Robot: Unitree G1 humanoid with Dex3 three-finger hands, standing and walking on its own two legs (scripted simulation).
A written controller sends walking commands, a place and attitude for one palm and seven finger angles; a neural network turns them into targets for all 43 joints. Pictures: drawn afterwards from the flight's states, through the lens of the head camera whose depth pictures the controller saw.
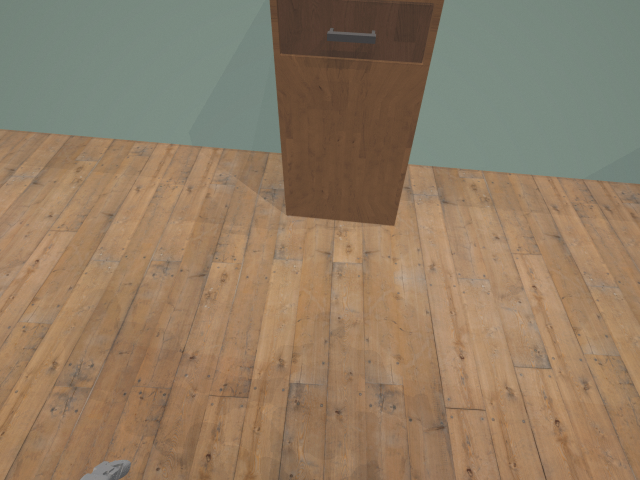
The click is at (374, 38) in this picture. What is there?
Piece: drawer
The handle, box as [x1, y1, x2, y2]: [327, 28, 375, 43]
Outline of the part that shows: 327,32 327,40 374,43 375,34 373,30 371,34 337,32 334,31 333,28 330,28 330,30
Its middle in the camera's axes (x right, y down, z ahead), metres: +0.09 -0.60 +1.13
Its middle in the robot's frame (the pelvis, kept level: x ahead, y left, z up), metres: +1.26 -0.02 +0.03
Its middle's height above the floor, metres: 0.81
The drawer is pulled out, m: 0.00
